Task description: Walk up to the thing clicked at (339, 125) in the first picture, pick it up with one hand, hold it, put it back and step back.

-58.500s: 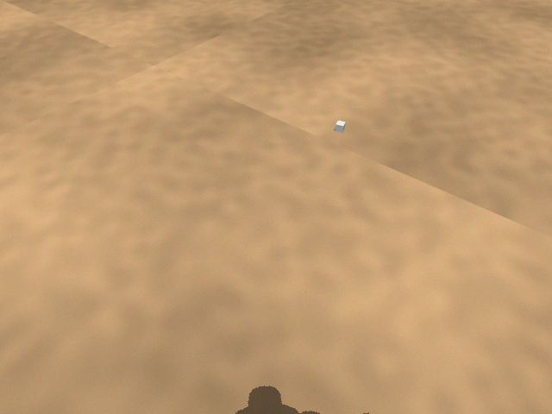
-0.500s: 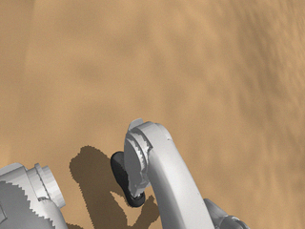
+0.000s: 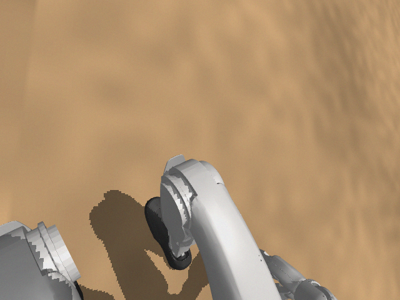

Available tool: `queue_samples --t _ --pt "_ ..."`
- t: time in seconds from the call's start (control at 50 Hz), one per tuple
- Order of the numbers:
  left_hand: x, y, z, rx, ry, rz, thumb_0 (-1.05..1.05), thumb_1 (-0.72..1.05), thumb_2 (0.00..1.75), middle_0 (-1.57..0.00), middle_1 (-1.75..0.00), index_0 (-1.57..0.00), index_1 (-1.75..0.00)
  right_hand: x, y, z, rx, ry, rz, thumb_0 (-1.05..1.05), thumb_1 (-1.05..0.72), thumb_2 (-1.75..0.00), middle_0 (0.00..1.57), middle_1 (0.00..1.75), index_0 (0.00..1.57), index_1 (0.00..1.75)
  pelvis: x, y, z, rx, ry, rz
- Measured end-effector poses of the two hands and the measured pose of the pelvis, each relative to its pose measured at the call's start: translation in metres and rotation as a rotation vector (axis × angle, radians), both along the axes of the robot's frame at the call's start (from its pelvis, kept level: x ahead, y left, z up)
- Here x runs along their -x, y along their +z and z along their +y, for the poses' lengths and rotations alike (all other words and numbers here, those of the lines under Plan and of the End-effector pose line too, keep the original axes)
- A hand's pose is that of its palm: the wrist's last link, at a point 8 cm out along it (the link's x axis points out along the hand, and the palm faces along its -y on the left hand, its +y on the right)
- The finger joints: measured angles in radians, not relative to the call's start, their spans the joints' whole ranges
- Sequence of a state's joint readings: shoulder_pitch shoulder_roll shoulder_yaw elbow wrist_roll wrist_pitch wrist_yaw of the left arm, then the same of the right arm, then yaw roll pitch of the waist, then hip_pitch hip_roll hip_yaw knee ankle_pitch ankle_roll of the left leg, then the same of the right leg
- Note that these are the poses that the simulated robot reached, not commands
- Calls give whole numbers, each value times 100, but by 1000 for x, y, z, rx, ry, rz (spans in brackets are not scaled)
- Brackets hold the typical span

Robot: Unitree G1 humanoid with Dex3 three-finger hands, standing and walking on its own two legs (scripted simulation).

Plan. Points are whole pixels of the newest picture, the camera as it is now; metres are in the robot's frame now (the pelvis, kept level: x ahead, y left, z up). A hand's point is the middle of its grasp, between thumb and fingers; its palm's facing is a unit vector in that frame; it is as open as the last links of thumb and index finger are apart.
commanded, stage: close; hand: left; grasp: from above
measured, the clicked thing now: out of the picture +0.47 +0.31 -0.28
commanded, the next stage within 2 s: settle in 1.44 s
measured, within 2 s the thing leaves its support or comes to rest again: leaves its support in 1.92 s
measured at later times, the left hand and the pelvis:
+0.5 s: hand out of the picture +0.45 +0.29 -0.26, palm faces -0.47 -0.05 -0.88, open 7.4 cm; pelvis +0.00 +0.00 +0.00, yaw +0 degrees
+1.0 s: hand out of the picture +0.46 +0.29 -0.26, palm faces -0.47 -0.06 -0.88, open 7.4 cm; pelvis +0.00 +0.00 +0.00, yaw +0 degrees
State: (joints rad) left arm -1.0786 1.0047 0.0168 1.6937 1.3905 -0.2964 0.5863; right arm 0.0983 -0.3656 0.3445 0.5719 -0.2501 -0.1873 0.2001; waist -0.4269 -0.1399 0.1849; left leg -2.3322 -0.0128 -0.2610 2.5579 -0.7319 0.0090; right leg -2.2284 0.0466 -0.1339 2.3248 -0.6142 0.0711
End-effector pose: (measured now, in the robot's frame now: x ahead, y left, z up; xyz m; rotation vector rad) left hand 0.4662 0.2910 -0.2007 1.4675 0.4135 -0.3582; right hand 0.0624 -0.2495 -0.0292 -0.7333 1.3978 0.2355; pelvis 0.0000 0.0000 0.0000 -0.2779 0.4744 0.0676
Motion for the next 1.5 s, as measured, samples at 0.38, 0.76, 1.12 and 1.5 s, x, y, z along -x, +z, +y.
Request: queue_samples --t 0.38,0.76,1.12,1.5 --pt "7 0 1 -12 -43 -3 -4 37 40 -67 -50 -81 -48 15 -1 0 22 -4 33 0 -90 -90 21 30 20 30 4 0 -2 -5 -3 -10" --pt "5 1 1 -4 -35 -9 -3 36 35 -73 -45 -85 -42 0 0 2 9 18 7 0 -90 -90 21 30 20 30 1 1 0 3 -1 1" --pt "3 1 1 -7 -22 -2 -2 37 32 -75 -43 -85 -39 8 0 -2 9 1 22 0 -91 -90 21 30 20 30 1 1 -2 -5 2 1" --pt "2 2 1 -1 -27 -4 -3 37 31 -76 -42 -86 -39 11 4 -4 41 -18 23 0 -90 -90 21 30 20 30 2 1 -1 0 -1 4"
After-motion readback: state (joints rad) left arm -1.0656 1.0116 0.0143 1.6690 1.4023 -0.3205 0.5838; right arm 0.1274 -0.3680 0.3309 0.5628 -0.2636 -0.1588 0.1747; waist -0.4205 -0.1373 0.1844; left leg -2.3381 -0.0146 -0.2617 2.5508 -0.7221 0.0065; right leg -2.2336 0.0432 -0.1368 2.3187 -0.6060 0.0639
